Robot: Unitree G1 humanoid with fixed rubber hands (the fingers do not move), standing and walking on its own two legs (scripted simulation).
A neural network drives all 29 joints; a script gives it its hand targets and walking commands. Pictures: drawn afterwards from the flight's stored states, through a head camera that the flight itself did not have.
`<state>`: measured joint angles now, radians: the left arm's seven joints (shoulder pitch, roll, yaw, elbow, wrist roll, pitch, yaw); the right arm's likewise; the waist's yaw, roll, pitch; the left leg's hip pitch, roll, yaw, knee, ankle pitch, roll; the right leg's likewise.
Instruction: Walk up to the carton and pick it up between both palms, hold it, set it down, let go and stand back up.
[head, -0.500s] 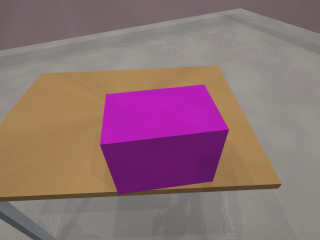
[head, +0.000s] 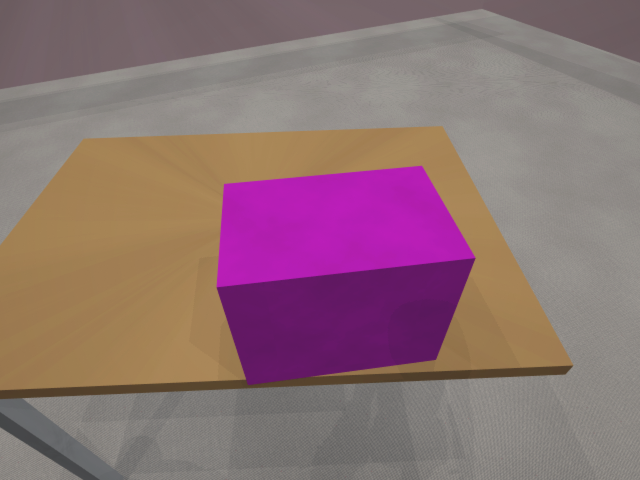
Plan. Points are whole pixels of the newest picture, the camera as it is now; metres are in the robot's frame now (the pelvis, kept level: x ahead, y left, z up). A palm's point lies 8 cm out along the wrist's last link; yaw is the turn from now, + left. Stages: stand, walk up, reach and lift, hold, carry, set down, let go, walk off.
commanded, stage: stand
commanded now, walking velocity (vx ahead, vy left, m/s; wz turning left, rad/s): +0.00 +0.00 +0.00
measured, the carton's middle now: (334, 275) +0.41 +0.01 +0.04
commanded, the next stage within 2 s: none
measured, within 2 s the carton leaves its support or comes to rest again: neither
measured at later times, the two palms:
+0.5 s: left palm out of the picture -0.02 +0.21 -0.16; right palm out of the picture -0.04 -0.18 -0.15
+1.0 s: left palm out of the picture -0.02 +0.23 -0.16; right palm out of the picture -0.03 -0.16 -0.15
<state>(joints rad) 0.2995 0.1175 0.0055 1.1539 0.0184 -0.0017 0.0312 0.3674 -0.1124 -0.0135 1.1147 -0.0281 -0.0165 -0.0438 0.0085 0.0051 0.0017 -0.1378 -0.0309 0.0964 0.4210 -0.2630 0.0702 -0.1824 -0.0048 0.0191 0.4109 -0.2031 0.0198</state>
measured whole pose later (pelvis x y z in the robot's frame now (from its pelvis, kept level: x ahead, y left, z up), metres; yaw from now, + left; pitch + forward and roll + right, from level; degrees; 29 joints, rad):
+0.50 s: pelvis +0.02 +0.02 +0.00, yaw +0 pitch -2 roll +0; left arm 0.30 0.09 -0.02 1.24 0.01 0.00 0.05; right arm 0.39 -0.10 -0.01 1.17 -0.02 -0.03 -0.05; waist -0.01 0.00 0.00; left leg -0.10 -0.07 0.10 0.40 -0.28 0.10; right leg -0.17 -0.05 0.03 0.44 -0.24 0.06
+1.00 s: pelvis +0.03 +0.04 +0.00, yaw +0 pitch -2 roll -1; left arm 0.31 0.09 -0.02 1.24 0.01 0.02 0.06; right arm 0.38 -0.08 -0.01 1.16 -0.02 -0.02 -0.05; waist -0.01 0.00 0.01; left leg -0.08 -0.09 0.11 0.40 -0.30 0.12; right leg -0.15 -0.06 0.04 0.44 -0.26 0.08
